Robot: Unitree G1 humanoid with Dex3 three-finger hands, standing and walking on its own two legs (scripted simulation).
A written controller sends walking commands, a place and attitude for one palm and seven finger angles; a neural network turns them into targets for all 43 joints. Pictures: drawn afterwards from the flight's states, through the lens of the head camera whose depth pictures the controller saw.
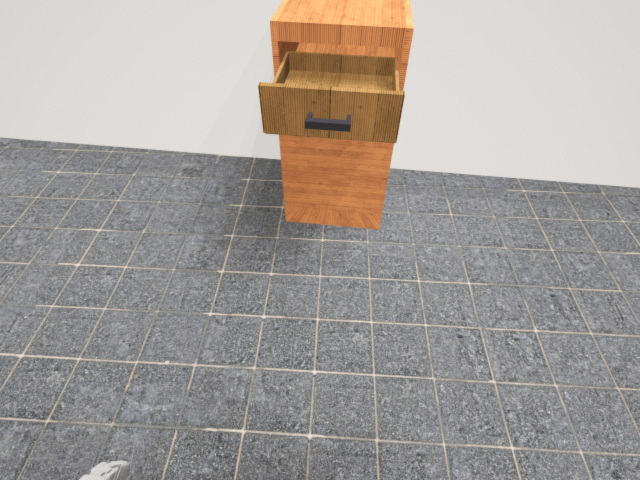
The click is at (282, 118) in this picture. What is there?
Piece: drawer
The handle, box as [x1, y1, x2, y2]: [305, 112, 350, 131]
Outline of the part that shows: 305,118 305,128 349,131 350,128 350,115 347,115 347,118 345,120 312,118 312,112 309,112 308,116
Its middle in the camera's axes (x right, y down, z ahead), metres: +0.02 -0.31 +1.02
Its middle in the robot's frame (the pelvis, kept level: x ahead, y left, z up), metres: +0.97 +0.03 -0.06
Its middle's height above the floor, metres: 0.71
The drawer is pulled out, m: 0.29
